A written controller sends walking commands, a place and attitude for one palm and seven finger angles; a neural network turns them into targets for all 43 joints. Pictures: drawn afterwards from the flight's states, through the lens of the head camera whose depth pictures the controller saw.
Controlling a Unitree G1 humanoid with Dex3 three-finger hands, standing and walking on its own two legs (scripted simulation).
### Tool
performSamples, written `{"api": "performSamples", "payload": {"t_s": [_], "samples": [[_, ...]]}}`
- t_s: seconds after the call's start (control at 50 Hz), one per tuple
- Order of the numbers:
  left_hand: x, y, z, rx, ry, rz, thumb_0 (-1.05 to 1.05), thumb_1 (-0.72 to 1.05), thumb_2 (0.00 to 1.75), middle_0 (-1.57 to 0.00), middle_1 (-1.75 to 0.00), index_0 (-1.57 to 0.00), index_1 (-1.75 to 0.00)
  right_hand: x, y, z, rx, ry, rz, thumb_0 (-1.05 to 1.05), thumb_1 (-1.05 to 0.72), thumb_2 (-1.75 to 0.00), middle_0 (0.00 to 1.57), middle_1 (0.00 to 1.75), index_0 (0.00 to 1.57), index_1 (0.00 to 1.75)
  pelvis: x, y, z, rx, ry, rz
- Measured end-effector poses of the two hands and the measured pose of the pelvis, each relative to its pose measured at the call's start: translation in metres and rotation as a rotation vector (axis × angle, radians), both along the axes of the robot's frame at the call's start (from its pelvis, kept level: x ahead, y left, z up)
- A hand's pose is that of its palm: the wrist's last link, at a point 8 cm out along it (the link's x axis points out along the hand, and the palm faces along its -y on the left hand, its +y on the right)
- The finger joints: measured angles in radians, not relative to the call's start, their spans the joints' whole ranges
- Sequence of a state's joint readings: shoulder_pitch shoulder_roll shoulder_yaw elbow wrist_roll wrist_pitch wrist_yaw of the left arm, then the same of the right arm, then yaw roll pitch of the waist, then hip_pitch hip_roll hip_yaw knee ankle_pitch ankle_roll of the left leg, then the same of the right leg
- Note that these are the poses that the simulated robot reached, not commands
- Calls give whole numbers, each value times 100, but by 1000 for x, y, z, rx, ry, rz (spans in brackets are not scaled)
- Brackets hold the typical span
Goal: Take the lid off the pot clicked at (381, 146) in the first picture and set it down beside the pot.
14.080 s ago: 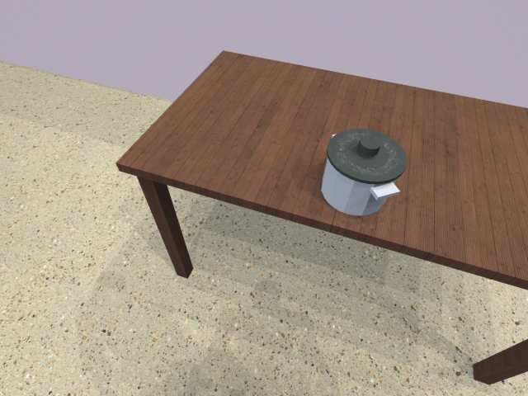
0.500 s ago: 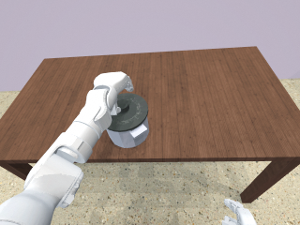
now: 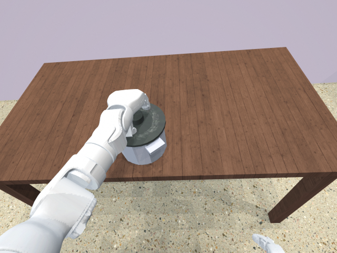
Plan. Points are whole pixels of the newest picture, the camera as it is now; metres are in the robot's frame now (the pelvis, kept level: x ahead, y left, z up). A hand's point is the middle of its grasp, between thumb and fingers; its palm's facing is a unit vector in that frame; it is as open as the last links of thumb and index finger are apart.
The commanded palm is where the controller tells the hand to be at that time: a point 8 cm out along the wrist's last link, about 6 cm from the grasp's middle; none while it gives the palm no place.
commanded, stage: lower the open fingers around the knob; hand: left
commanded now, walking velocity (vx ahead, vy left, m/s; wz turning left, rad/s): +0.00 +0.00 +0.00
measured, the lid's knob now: (135, 117) +0.47 +0.10 +0.04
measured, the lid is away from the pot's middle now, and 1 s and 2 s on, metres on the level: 0.00 0.00 0.00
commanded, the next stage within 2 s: close the fingers and squeeze the knob in 0.44 s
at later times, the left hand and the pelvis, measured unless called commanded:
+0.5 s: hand (133, 121) +0.44 +0.10 +0.06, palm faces -0.29 -0.07 -0.95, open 10.1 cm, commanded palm +0.43 +0.11 +0.12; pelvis +0.01 +0.00 +0.00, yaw +0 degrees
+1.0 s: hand (129, 122) +0.44 +0.11 +0.06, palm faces -0.31 -0.05 -0.95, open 9.1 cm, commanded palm +0.42 +0.11 +0.12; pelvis +0.01 +0.00 +0.00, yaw +0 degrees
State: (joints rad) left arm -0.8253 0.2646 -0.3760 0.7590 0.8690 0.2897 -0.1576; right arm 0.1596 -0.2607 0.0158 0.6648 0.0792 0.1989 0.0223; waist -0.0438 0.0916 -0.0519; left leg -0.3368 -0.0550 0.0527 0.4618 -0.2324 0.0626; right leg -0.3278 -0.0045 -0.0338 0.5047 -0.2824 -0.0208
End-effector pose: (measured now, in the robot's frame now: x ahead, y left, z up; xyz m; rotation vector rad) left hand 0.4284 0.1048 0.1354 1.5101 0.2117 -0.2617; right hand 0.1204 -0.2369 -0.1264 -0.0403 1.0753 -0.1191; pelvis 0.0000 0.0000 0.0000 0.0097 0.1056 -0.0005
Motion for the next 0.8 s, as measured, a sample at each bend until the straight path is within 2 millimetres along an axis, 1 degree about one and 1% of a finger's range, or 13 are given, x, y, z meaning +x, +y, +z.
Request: {"api": "performSamples", "payload": {"t_s": [0.06, 0.18, 0.28, 0.46, 0.58, 0.7, 0.8], "samples": [[0, -2, -1, -22, -8, -23, 0, -26, 137, -84, -8, -83, -8, -3, 0, -1, -7, 5, -8, 1, -91, -90, 20, 30, 20, 30, 2, 2, 0, -2, 1, -2], [5, 7, -12, -1, 14, 14, 0, -26, 137, -84, -8, -83, -8, -8, -2, -1, -18, 23, -21, 1, -91, -90, 20, 30, 20, 30, 3, 3, 0, -2, 11, -6], [1, 1, -18, -10, 11, -24, 0, -26, 137, -84, -8, -83, -8, -8, -4, -2, -22, 35, -22, 1, -91, -90, 20, 30, 20, 30, 5, 5, -1, -4, 19, 0], [7, 0, -17, -18, -7, 2, 0, -26, 137, -84, -8, -84, -8, -8, -2, -3, -22, 40, -26, 1, -91, -90, 20, 30, 20, 30, 5, 5, -1, -4, 26, -4], [9, 3, -18, -4, 4, 17, 0, -26, 137, -84, -9, -83, -9, -8, -2, -2, -19, 31, -34, 1, -91, -90, 20, 30, 20, 30, 7, 3, -1, -4, 25, -9], [10, 6, -16, -29, 9, 21, 0, -21, 128, -76, -27, -75, -27, -9, -5, 0, -32, 28, -36, 1, -91, -90, 20, 30, 20, 30, 7, 2, -1, -5, 22, -10], [9, 12, -18, -9, 16, 23, 0, -15, 122, -69, -44, -69, -44, -9, -8, 1, -40, 27, -38, 1, -91, -90, 20, 30, 20, 30, 7, 2, -1, -6, 22, -9]]}}
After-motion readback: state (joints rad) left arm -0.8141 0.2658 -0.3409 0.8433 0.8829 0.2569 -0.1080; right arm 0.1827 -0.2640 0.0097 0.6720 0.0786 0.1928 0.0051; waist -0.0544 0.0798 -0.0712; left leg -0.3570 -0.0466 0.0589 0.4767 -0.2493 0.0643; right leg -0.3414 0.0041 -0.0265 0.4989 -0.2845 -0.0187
